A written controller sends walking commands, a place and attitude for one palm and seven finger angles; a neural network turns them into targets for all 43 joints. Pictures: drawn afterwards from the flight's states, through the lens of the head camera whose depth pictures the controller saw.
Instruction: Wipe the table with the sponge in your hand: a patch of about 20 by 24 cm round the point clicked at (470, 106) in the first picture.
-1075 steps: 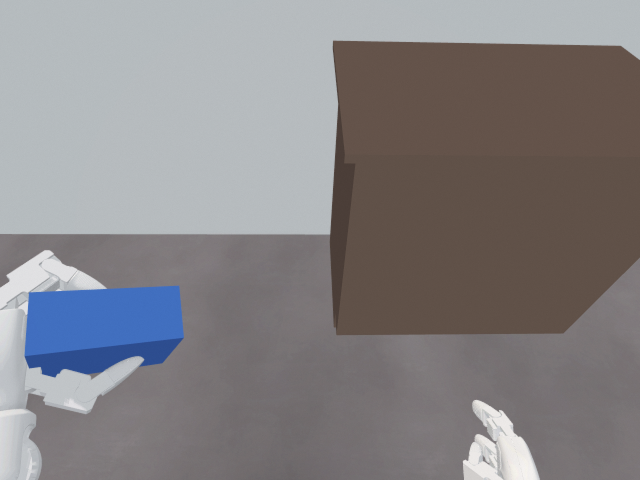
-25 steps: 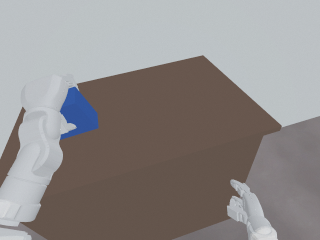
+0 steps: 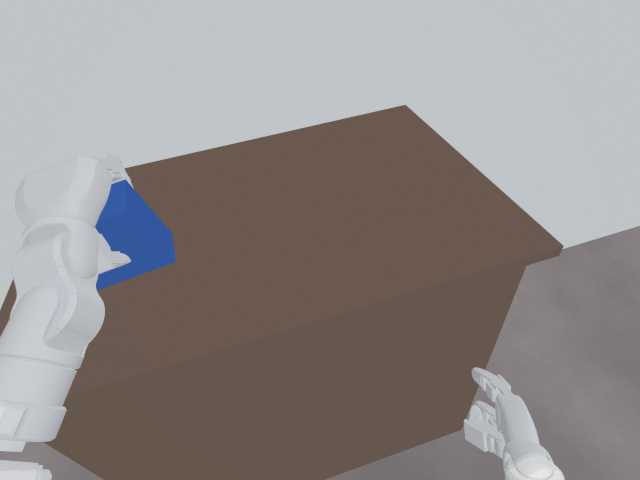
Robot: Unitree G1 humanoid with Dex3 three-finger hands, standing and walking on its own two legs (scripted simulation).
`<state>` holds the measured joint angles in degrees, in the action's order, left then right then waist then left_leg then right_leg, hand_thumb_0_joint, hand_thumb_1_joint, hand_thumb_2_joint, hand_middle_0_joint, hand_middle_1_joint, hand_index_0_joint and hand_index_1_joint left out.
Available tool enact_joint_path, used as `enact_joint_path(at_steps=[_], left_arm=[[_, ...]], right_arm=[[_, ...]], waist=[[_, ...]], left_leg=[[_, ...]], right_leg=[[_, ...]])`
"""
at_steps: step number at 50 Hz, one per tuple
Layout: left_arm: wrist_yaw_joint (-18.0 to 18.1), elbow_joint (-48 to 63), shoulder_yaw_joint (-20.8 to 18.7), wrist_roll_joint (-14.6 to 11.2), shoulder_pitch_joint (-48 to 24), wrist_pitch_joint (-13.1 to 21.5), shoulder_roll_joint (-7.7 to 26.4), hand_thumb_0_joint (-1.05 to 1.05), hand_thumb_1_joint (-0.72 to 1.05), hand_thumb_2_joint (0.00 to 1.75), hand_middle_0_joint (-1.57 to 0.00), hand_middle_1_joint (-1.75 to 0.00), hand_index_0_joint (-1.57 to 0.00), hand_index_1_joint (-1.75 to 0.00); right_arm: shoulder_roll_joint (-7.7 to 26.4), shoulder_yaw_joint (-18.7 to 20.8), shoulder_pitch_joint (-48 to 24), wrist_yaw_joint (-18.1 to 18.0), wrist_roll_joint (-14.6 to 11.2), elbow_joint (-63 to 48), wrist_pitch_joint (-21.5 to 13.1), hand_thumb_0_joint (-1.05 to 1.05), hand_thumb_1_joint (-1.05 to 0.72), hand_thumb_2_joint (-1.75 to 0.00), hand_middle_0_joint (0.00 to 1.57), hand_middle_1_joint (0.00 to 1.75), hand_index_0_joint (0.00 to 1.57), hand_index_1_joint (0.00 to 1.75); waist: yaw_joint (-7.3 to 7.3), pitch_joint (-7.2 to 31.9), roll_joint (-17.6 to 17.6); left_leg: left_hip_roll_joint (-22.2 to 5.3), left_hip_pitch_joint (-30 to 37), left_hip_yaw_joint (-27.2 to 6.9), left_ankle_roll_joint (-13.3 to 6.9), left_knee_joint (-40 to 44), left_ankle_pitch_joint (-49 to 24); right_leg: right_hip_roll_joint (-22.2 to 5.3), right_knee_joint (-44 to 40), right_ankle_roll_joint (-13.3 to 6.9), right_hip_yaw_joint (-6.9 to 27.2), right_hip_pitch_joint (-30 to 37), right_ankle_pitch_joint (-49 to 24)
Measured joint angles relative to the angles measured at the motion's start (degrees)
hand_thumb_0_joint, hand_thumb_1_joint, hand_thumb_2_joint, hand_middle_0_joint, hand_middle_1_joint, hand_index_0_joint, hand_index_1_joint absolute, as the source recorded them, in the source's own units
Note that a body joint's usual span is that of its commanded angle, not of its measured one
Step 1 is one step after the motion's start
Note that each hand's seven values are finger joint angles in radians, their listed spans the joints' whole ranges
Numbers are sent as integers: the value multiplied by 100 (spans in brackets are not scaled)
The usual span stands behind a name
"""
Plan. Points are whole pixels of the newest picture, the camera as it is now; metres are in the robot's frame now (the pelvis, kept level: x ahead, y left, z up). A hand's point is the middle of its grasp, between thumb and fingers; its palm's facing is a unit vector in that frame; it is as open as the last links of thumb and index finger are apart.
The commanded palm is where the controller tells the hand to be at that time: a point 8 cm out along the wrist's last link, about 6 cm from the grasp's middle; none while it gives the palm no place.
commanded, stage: lower the sponge onto the table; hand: left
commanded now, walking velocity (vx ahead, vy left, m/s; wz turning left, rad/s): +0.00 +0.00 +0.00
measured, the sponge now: (119, 246) +0.32 +0.31 +0.16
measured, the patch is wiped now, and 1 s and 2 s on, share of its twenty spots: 0.05 0.10 0.10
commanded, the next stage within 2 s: wipe forward along the first lane in 1.22 s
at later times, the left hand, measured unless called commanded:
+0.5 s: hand (119, 246) +0.31 +0.30 +0.17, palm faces +0.13 -0.09 -0.99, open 9.4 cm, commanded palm +0.26 +0.28 +0.23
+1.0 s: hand (143, 266) +0.30 +0.27 +0.15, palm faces +0.07 -0.06 -1.00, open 9.4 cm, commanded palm +0.26 +0.28 +0.21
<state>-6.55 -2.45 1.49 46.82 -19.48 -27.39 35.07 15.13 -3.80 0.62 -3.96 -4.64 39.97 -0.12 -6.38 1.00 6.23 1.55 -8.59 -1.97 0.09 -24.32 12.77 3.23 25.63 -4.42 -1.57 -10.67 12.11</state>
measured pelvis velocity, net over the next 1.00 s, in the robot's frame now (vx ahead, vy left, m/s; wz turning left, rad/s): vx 0.02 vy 0.01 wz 0.00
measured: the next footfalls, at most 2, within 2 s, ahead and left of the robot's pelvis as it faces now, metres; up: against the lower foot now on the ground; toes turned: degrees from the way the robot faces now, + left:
none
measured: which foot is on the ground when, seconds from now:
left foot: down 0.00-1.00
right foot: down 0.00-1.00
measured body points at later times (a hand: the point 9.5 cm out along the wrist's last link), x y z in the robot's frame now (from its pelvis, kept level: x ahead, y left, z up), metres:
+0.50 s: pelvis +0.00 +0.01 +0.00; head -0.01 -0.04 +0.45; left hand +0.30 +0.30 +0.22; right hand +0.26 -0.18 -0.08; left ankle +0.01 +0.12 -0.74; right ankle +0.02 -0.07 -0.74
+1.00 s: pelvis +0.02 +0.01 +0.00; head +0.00 -0.05 +0.45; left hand +0.29 +0.27 +0.20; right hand +0.27 -0.18 -0.08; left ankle +0.01 +0.12 -0.74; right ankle +0.02 -0.07 -0.74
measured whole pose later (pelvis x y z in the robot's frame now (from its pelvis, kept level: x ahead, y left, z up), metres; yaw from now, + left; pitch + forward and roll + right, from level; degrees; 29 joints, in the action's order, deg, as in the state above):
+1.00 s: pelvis +0.02 +0.01 +0.00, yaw +0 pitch -2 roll +1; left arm -6.9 5.1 8.5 52.0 -8.8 -29.3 29.0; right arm 15.4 -3.7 0.5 -2.3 -4.0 37.9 1.8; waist -6.8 1.7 6.9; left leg 2.3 -7.9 -1.9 -0.9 -23.4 13.5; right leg 2.5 25.4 -3.7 -1.3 -10.2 13.3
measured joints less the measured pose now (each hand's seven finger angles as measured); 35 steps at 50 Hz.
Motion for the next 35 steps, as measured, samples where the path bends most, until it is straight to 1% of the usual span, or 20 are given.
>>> enact_joint_path(at_steps=[2, 5, 7, 9, 11, 12, 14, 16, 19, 21, 24, 27, 28, 31, 33, 35], left_arm=[[-115, -76, -51, 22, 48, -190, -24, 0, -45, 105, -80, -139, -80, -140], [-349, 84, 117, 74, 339, -356, -173, -1, -45, 105, -80, -140, -80, -140], [-489, 294, 340, 107, 570, -325, -320, -1, -45, 105, -80, -140, -80, -140], [-560, 489, 587, 184, 763, -170, -438, -1, -45, 105, -80, -140, -80, -140], [-515, 633, 764, 317, 873, 68, -452, 0, -45, 105, -80, -139, -80, -140], [-448, 673, 803, 339, 875, 192, -421, -1, -45, 105, -80, -139, -80, -140], [-231, 624, 799, 338, 771, 376, -373, 0, -45, 105, -81, -139, -81, -139], [-11, 470, 701, 288, 576, 401, -358, 0, -45, 105, -81, -139, -81, -139], [191, 171, 498, 221, 250, 173, -384, 0, -45, 105, -81, -139, -81, -139], [191, 32, 386, 213, 133, -40, -405, 0, -45, 105, -81, -139, -81, -139], [42, -30, 371, 232, 167, -312, -451, 0, -45, 105, -80, -139, -80, -140], [-174, 46, 529, 270, 385, -399, -540, 0, -45, 105, -80, -139, -80, -140], [-243, 83, 602, 298, 470, -380, -571, 0, -45, 105, -80, -139, -80, -140], [-319, 305, 788, 543, 674, -201, -542, 0, -45, 105, -80, -140, -80, -140], [-278, 431, 783, 523, 719, -9, -479, 0, -45, 105, -80, -140, -80, -140], [-168, 467, 679, 415, 736, 134, -472, 0, -45, 105, -80, -139, -80, -140]], right_arm=[[4, -18, -23, 27, -27, -85, 54, 1, -90, -90, 20, 30, 20, 30], [54, -5, 17, 63, -46, -231, 109, 1, -90, -90, 20, 30, 20, 30], [91, 3, 44, 58, -38, -277, 112, 1, -90, -90, 20, 30, 20, 30], [102, 9, 64, 40, 7, -280, 90, 1, -90, -90, 20, 30, 20, 30], [83, -2, 69, 5, 55, -250, 53, 1, -90, -90, 20, 30, 20, 30], [63, -9, 74, -19, 81, -227, 22, 1, -90, -90, 20, 30, 20, 30], [9, -13, 83, -39, 101, -160, -36, 1, -90, -90, 20, 30, 20, 30], [-38, -28, 57, -26, 80, -74, -62, 1, -90, -90, 20, 30, 20, 30], [-72, -43, -5, 22, 47, 0, -51, 1, -90, -90, 20, 30, 20, 30], [-73, -55, -45, 44, 20, -2, -5, 1, -90, -90, 20, 30, 20, 30], [-44, -57, -50, 67, -11, -97, 63, 1, -90, -90, 20, 30, 20, 30], [4, -57, -34, 73, -23, -182, 107, 1, -90, -90, 20, 30, 20, 30], [17, -53, -23, 74, -15, -202, 108, 1, -90, -90, 20, 30, 20, 30], [40, -41, 10, 63, 34, -224, 113, 1, -90, -90, 20, 30, 20, 30], [42, -24, 53, 43, 71, -210, 77, 1, -90, -90, 20, 30, 20, 30], [34, -9, 79, 50, 83, -165, 59, 1, -90, -90, 20, 30, 20, 30]], waist=[[41, 33, 45], [75, 64, 114], [61, 54, 132], [37, 30, 115], [-4, -9, 70], [-31, -26, 42], [-72, -43, -13], [-103, -54, -52], [-99, -44, -54], [-74, -19, -33], [-16, 29, 21], [21, 49, 55], [29, 49, 55], [28, 25, 26], [1, 21, -1], [-7, 35, -22]], left_leg=[[9, -71, 16, -15, -6, -14], [40, -134, 15, -50, -38, -10], [67, -130, 15, -75, -60, 3], [95, -97, 13, -95, -68, 14], [109, -37, 21, -104, -50, 15], [108, -5, 26, -104, -36, 14], [100, 54, 18, -95, 2, 2], [85, 99, 11, -80, 48, -19], [71, 99, 2, -67, 97, -51], [71, 69, 0, -69, 123, -71], [78, 0, -5, -83, 130, -78], [89, -46, -4, -102, 102, -54], [93, -53, -2, -107, 88, -40], [98, -17, 10, -115, 71, 1], [94, 23, 15, -114, 68, 26], [89, 62, 4, -106, 77, 42]], right_leg=[[-8, 7, 16, 15, -75, -17], [-40, 42, 49, 13, -132, -6], [-67, 82, 68, 12, -134, 21], [-94, 124, 81, 12, -113, 55], [-107, 141, 83, 21, -70, 76], [-105, 136, 79, 27, -44, 78], [-98, 93, 69, 22, 19, 65], [-83, 23, 59, 17, 74, 32], [-71, -58, 55, 10, 91, -19], [-71, -94, 62, 9, 64, -44], [-79, -114, 78, 5, 5, -55], [-89, -90, 92, 6, -38, -31], [-92, -72, 95, 7, -47, -15], [-95, -27, 92, 21, -28, 37], [-90, -14, 84, 27, 6, 66], [-84, -30, 80, 19, 50, 81]])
